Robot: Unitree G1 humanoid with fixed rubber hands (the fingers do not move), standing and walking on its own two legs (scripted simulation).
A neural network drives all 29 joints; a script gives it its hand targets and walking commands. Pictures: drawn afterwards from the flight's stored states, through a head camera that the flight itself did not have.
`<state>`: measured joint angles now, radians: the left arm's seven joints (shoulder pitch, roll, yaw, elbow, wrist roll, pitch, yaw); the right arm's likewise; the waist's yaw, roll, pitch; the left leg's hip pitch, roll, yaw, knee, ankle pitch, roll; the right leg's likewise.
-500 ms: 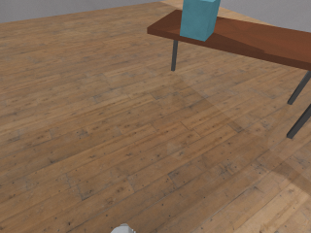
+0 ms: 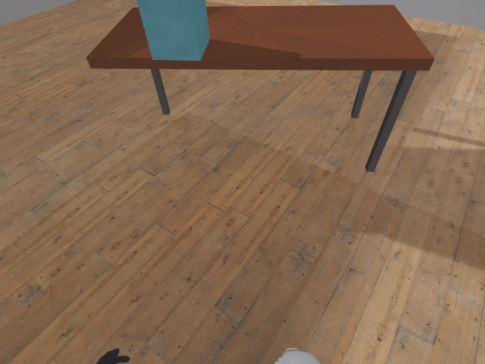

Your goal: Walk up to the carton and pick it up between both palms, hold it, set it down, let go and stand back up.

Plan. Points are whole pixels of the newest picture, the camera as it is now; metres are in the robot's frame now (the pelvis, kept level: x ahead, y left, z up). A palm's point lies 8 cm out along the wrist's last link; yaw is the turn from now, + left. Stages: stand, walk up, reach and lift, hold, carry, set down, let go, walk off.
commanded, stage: walk up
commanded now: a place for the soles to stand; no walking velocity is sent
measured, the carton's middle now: (176, 17) +1.35 +0.19 +0.05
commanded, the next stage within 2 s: none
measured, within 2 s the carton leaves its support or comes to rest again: neither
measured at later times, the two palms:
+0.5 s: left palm out of the picture +0.18 +0.34 -0.17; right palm (325, 281) +0.29 -0.17 -0.10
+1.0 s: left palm (128, 195) +0.56 +0.28 -0.10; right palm (318, 246) +0.39 -0.19 -0.14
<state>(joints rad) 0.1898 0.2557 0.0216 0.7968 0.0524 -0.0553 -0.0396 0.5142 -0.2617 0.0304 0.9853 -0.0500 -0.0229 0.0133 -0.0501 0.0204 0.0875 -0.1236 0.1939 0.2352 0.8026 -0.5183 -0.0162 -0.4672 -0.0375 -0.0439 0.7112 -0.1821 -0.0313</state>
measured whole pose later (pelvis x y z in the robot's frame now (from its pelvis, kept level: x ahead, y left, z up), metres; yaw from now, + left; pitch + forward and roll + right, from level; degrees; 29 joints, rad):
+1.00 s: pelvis +0.43 +0.05 -0.01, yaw +3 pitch -3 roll +0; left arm 0.18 0.17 0.00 0.74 0.03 -0.06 -0.01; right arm 0.46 -0.22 0.00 0.89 -0.03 -0.02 0.01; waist -0.05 0.04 0.09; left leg -0.26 0.05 -0.02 1.14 -0.54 0.01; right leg -0.46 -0.04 -0.10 0.81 -0.30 -0.03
